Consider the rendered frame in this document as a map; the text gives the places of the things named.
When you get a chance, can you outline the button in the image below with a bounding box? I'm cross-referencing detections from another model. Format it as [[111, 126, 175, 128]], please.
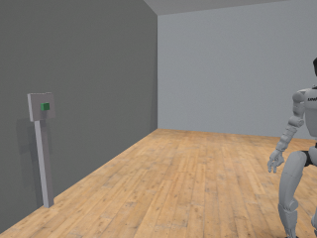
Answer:
[[41, 102, 50, 111]]

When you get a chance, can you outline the panel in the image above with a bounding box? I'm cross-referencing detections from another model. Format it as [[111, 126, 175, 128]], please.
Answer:
[[27, 92, 55, 208]]

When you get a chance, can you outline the right robot upper arm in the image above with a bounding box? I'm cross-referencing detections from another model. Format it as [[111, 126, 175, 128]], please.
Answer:
[[288, 88, 309, 128]]

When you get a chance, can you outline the right robot hand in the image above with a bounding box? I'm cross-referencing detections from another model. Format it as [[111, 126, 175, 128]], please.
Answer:
[[267, 149, 284, 173]]

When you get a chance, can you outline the robot torso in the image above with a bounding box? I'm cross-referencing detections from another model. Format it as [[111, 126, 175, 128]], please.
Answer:
[[303, 84, 317, 167]]

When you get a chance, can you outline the robot right shin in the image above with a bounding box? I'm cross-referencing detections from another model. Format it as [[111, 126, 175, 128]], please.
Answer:
[[277, 202, 298, 238]]

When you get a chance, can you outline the robot right forearm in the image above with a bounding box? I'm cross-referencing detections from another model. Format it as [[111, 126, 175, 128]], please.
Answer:
[[275, 121, 297, 152]]

